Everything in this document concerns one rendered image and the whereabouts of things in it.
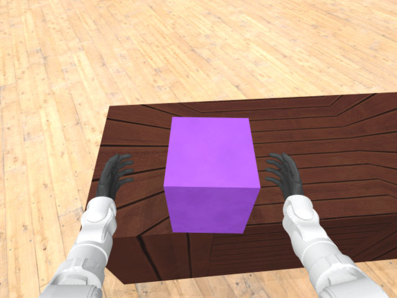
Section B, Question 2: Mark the robot left hand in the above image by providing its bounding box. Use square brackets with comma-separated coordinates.
[95, 153, 134, 200]

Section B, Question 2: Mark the robot left upper arm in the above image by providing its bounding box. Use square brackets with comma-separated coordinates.
[41, 285, 102, 298]

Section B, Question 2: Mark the carton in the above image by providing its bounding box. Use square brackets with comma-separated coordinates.
[164, 117, 261, 233]

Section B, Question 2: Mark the robot right hand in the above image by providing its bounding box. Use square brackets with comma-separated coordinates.
[265, 153, 304, 201]

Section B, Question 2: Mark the robot left forearm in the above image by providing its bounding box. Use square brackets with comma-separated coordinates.
[38, 197, 117, 298]

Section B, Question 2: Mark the robot right forearm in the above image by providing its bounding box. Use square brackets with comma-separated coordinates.
[282, 195, 390, 298]

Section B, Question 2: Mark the robot right upper arm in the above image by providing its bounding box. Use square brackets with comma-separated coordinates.
[318, 278, 387, 298]

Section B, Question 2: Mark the pedestal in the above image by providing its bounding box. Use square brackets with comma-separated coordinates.
[80, 92, 397, 284]

